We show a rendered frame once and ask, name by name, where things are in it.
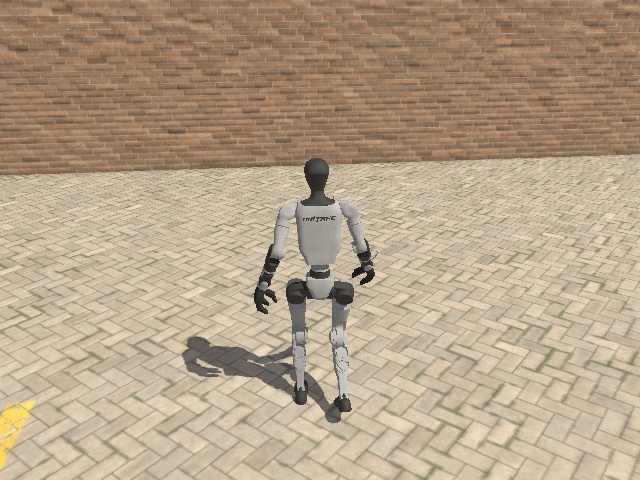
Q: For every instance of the right robot hand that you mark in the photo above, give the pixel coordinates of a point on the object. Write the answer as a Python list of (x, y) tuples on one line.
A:
[(368, 278)]

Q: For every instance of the robot right forearm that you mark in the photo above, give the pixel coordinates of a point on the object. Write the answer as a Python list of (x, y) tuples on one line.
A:
[(365, 258)]

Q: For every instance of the robot left foot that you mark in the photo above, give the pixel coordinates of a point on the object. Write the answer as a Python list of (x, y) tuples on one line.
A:
[(301, 396)]

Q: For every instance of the robot left forearm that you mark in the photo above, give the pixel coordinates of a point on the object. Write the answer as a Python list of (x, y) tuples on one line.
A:
[(268, 271)]

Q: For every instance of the robot left upper arm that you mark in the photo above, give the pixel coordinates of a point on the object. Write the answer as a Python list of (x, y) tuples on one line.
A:
[(286, 213)]

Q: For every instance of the right robot shin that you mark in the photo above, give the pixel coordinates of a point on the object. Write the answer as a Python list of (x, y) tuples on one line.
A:
[(341, 365)]

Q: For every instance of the left robot hand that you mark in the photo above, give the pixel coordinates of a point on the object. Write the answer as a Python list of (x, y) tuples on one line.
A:
[(259, 299)]

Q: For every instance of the robot right upper arm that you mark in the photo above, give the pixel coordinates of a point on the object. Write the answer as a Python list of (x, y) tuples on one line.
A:
[(350, 211)]

